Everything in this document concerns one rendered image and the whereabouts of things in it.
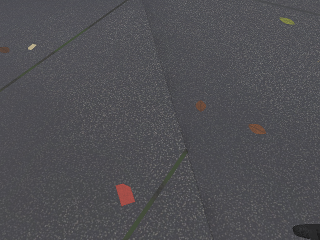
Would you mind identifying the right robot hand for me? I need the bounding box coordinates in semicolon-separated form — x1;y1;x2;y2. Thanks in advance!
292;224;320;240

